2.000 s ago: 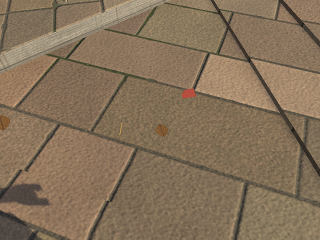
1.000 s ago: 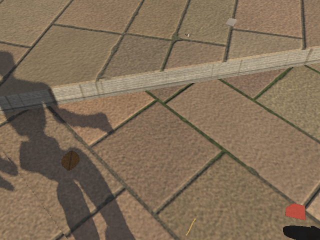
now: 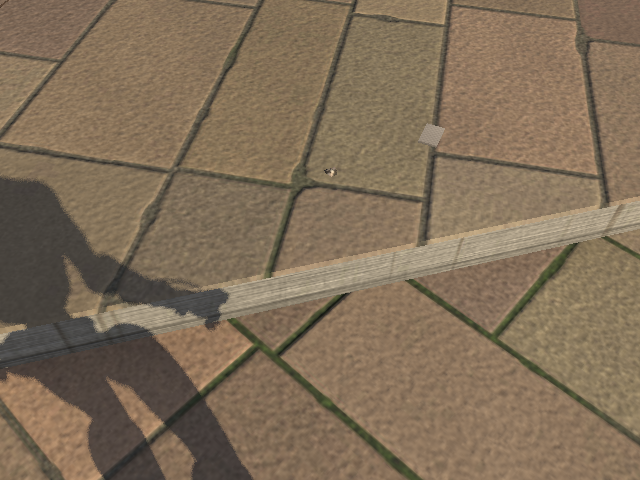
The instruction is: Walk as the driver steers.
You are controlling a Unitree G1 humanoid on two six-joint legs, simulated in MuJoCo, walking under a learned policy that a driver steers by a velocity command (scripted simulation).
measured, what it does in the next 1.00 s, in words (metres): walks ahead: right foot, then left foot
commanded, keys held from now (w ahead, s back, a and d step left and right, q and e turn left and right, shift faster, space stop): s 0.04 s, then w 0.46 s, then w+e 0.50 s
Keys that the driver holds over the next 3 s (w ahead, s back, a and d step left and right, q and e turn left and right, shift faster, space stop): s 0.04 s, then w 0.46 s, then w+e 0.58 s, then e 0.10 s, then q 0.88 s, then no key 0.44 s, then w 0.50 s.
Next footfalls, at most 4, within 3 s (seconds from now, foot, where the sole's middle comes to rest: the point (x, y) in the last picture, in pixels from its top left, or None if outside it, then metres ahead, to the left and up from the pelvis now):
0.20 right None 0.00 -0.12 -0.77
0.56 left None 0.19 0.17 -0.77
1.08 right None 0.48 -0.12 -0.77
1.58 left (331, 394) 0.67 0.02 -0.77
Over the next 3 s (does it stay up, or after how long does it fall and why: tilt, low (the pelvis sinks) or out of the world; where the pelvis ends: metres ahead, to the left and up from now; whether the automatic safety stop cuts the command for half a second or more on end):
stays up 0.69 -0.09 0.01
